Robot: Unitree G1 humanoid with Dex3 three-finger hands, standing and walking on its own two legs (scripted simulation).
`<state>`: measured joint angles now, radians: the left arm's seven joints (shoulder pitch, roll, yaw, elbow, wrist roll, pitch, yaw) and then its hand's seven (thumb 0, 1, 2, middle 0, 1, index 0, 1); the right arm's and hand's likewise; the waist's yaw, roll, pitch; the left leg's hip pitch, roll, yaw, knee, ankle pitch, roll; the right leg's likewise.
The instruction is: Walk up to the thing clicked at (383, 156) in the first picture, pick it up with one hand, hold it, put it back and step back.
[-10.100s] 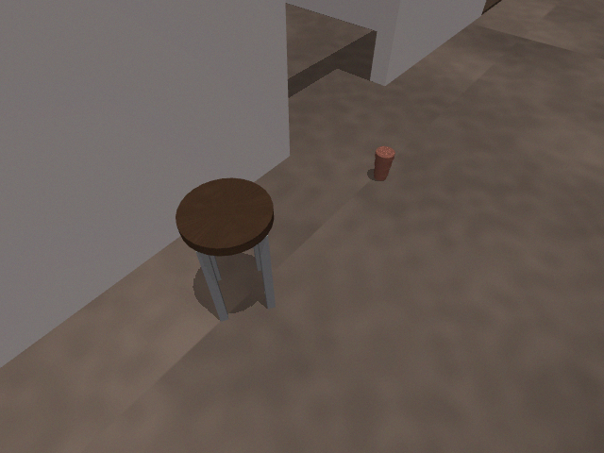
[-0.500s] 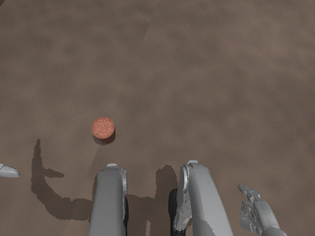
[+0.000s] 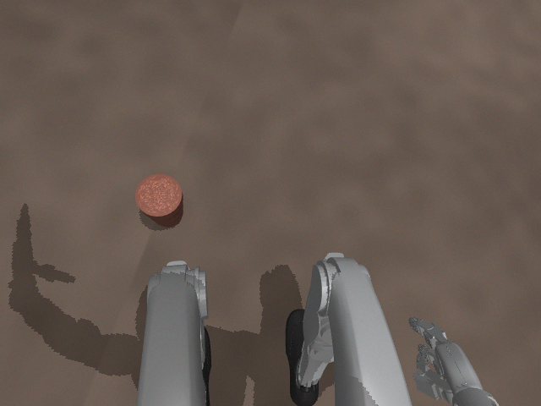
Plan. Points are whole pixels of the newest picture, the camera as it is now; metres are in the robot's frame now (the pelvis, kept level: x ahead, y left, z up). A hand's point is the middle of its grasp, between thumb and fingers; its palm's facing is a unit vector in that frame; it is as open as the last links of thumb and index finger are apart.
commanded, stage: go down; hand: left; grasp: from the side
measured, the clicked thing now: (164, 205) +0.48 +0.20 -0.35
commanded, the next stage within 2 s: approach in 0.90 s
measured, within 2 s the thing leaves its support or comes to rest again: neither
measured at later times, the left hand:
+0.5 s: hand out of the picture +0.39 +0.40 -0.04, palm faces +0.17 -0.98 -0.11, open 17.4 cm
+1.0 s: hand out of the picture +0.40 +0.40 -0.05, palm faces +0.17 -0.98 -0.09, open 17.4 cm
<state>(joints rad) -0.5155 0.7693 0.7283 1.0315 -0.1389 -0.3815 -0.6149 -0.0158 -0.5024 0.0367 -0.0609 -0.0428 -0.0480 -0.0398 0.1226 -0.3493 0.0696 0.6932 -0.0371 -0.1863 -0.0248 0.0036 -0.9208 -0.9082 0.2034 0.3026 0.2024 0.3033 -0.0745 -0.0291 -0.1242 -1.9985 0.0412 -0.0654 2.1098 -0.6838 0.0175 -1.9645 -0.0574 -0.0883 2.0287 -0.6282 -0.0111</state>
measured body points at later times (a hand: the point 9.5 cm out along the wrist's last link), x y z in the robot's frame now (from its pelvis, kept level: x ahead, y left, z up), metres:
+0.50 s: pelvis +0.00 +0.00 -0.04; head +0.20 +0.06 +0.35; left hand +0.38 +0.45 -0.03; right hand +0.12 -0.28 -0.14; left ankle +0.08 +0.12 -0.39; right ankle +0.11 -0.12 -0.39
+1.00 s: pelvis +0.00 +0.00 -0.05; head +0.21 +0.07 +0.34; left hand +0.39 +0.45 -0.04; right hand +0.13 -0.28 -0.15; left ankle +0.08 +0.12 -0.39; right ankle +0.11 -0.12 -0.39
